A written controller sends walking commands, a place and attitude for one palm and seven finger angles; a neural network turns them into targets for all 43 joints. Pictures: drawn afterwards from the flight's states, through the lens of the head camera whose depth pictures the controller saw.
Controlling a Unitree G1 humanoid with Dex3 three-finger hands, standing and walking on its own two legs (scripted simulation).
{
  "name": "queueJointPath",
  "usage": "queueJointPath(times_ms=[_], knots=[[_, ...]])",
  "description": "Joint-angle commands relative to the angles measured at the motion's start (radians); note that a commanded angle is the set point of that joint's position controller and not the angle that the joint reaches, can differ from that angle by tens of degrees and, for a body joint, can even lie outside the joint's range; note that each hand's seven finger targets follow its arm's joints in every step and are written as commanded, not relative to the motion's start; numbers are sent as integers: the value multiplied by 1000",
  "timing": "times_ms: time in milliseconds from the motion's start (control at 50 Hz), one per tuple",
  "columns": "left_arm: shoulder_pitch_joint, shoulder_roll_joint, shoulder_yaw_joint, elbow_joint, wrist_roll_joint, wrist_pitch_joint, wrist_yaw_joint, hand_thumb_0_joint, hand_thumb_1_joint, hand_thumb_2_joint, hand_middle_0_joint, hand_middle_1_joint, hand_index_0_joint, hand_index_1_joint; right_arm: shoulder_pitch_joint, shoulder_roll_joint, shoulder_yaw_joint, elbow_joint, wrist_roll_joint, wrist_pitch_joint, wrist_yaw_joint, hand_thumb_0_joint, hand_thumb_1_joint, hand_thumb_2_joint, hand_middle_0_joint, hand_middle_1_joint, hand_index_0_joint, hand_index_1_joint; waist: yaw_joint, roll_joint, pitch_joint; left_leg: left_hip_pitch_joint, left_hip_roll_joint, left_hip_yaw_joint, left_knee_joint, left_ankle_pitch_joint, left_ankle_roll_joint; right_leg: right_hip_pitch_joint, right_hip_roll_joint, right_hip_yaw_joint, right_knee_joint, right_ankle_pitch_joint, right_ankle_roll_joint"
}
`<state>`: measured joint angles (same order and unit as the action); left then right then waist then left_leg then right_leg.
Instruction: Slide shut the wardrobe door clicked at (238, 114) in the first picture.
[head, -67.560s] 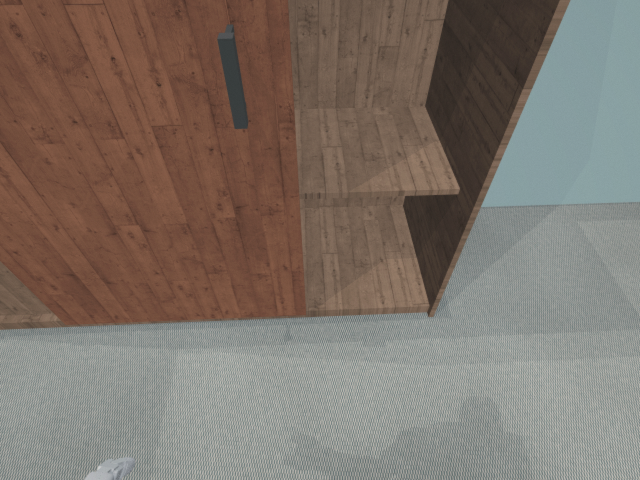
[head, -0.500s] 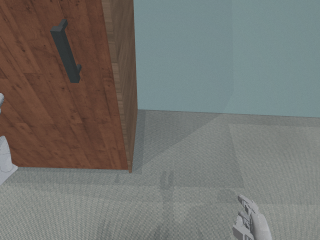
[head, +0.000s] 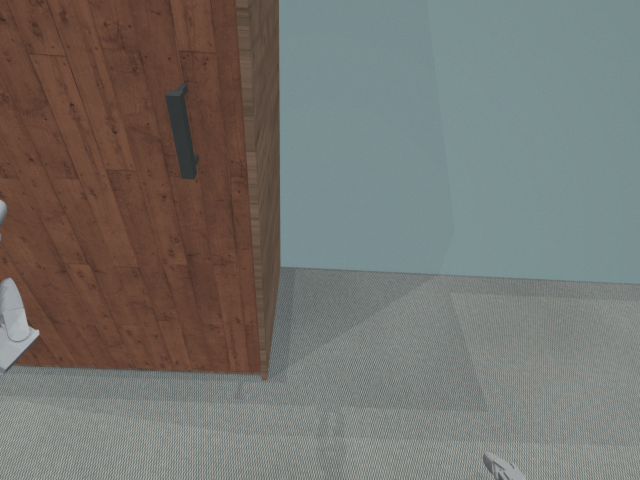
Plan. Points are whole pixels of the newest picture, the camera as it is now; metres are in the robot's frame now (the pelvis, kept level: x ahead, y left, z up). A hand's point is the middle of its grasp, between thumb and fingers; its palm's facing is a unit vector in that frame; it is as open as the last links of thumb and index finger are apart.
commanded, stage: stop stepping back and stand still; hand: left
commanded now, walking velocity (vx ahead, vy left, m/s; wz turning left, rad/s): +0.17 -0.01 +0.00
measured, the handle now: (186, 132) +0.65 +0.26 +0.15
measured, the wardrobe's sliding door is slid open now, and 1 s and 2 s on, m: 0.00 0.00 0.00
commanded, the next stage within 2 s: let the arm hang, fingers relaxed in 0.48 s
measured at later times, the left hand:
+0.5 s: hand out of the picture +0.19 +0.30 +0.18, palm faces +0.48 -0.74 -0.47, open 7.4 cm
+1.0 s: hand out of the picture +0.02 +0.20 -0.17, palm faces +0.07 -0.98 -0.19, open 6.9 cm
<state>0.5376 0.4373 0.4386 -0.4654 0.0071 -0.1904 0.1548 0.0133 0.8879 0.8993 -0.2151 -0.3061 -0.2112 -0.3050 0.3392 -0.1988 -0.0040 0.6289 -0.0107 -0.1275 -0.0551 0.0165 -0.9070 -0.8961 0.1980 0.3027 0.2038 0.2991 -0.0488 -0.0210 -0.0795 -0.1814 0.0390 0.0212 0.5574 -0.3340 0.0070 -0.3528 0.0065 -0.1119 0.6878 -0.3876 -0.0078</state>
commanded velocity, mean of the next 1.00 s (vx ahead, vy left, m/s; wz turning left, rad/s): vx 0.03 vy -0.02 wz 0.00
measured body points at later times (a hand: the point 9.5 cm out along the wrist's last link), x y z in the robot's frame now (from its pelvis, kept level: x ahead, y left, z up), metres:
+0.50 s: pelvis -0.01 +0.02 +0.00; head -0.03 +0.05 +0.45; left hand +0.16 +0.34 +0.21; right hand +0.13 -0.19 -0.08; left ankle +0.01 +0.12 -0.73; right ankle +0.01 -0.10 -0.73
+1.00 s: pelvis -0.02 +0.01 +0.00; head +0.00 +0.02 +0.45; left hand +0.02 +0.25 -0.15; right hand +0.00 -0.22 -0.15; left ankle +0.01 +0.12 -0.73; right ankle +0.00 -0.09 -0.73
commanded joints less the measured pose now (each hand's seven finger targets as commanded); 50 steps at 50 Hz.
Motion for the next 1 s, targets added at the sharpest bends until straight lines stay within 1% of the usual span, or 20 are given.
queueJointPath(times_ms=[0,20,100,160,180,200,220,260,320,400,500,540,560,620,680,740,780,820,920,980], knots=[[-93,165,112,-89,-3,-40,5,0,900,900,-200,-300,-200,-300,-182,-148,-70,-153,3,-3,-9,0,-900,-900,200,300,200,300,61,-227,75,-500,-48,49,384,-261,38,280,-258,510,-454,-310,-146],[-106,125,80,-49,-20,-40,-8,0,900,900,-200,-300,-200,-300,-182,-160,-77,-160,11,-2,-10,0,-900,-900,200,300,200,300,55,-244,118,-477,-49,-20,586,-208,28,144,-383,687,-571,-331,-193],[-193,127,59,-106,-24,-49,-14,0,900,900,-200,-300,-200,-300,-164,-122,-49,-124,2,-9,-14,0,-900,-900,200,300,200,300,21,-169,82,-110,41,-13,384,-73,29,-223,-288,366,-532,-399,-150],[-215,146,46,-237,-17,-58,0,0,900,900,-200,-300,-200,-300,-175,-119,-29,-122,-9,-27,-40,0,-900,-900,200,300,200,300,17,-23,27,96,-16,62,21,-66,34,-228,-197,202,-348,-380,-105],[-237,151,42,-291,-15,-64,5,0,900,900,-200,-300,-200,-300,-167,-137,-29,-126,-15,-37,-45,0,-900,-900,200,300,200,300,14,128,31,79,-5,-1,-113,-138,44,-193,-147,173,-189,-325,-85],[-264,152,52,-357,-13,-75,15,0,900,900,-200,-300,-200,-300,-168,-166,-33,-138,-20,-49,-41,0,-900,-900,200,300,200,300,22,398,41,44,161,-305,-318,-332,111,-216,-29,93,101,-218,-32],[-295,177,61,-398,4,-84,28,0,900,900,-200,-300,-200,-300,-171,-150,-30,-154,-14,-58,-38,0,-900,-900,200,300,200,300,20,503,98,-25,321,-525,-435,-352,184,-261,18,53,353,-171,-6],[-235,213,134,-297,5,-90,27,0,900,900,-200,-300,-200,-300,-168,-118,-34,-128,-11,-74,-20,0,-900,-900,200,300,200,300,37,185,78,-59,302,-459,-373,-100,205,-232,-34,129,433,-59,1],[-89,175,138,-240,-10,-58,23,0,900,900,-200,-300,-200,-300,-177,-113,-30,-125,5,-65,1,0,-900,-900,200,300,200,300,55,200,43,-93,209,-194,-266,127,133,-38,-31,60,133,1,12],[-51,122,89,-152,-20,-35,10,0,900,900,-200,-300,-200,-300,-194,-128,-27,-159,7,-22,0,0,-900,-900,200,300,200,300,41,231,82,-304,156,-108,-262,-203,64,250,14,-15,-183,9,-6],[-177,162,80,-146,-41,-32,1,0,900,900,-200,-300,-200,-300,-180,-117,-25,-154,0,-10,-7,0,-900,-900,200,300,200,300,18,-94,56,-163,16,4,66,58,2,88,-233,286,-384,41,-118],[-167,145,76,-165,-37,-26,4,0,900,900,-200,-300,-200,-300,-187,-119,-32,-139,6,-24,-17,0,-900,-900,200,300,200,300,30,-90,21,-48,17,-7,20,67,12,18,-193,234,-344,5,-96],[-113,-100,-314,581,45,123,-133,0,900,900,-200,-300,-200,-300,-127,-246,-80,96,-3,-38,71,0,-900,-900,200,300,200,300,-25,19,23,-105,78,-98,151,383,28,-38,-203,99,-53,402,-50],[-145,-175,-321,620,32,216,-153,0,900,900,-200,-300,-200,-300,-99,-191,-56,70,-18,55,50,0,-900,-900,200,300,200,300,13,190,-3,-129,211,-298,-105,584,124,-73,-31,64,180,-43,28],[-223,-139,-335,757,24,208,-140,0,900,900,-200,-300,-200,-300,-66,-212,-42,78,-43,74,29,0,-900,-900,200,300,200,300,16,19,-13,6,267,-372,-75,954,206,-94,-28,148,172,-129,30],[-167,-87,-355,979,22,190,-139,0,900,900,-200,-300,-200,-300,-161,-163,-28,99,-18,93,36,0,-900,-900,200,300,200,300,82,-73,-43,-167,52,-123,46,479,52,234,-106,228,-195,447,0],[-221,-16,-373,1082,20,187,-142,0,900,900,-200,-300,-200,-300,-112,-93,-17,128,-6,121,44,0,-900,-900,200,300,200,300,33,-63,50,-152,-53,-14,110,-115,-2,76,-310,408,-364,349,-114],[-293,-54,-387,1161,20,188,-142,0,900,900,-200,-300,-200,-300,-98,-79,-23,183,-15,149,44,0,-900,-900,200,300,200,300,16,-81,123,-103,-40,-23,155,-68,9,-34,-241,382,-422,136,-130],[-291,-141,-387,1289,7,177,-130,0,900,900,-200,-300,-200,-300,-17,-57,-20,276,-18,137,32,0,-900,-900,200,300,200,300,13,79,8,17,22,-82,-67,210,20,88,-132,226,-321,259,-67],[-297,-146,-394,1361,5,196,-133,0,900,900,-200,-300,-200,-300,-41,-64,-19,314,-21,142,31,0,-900,-900,200,300,200,300,35,111,129,-93,45,-127,-178,38,30,73,-92,197,-377,28,-49]])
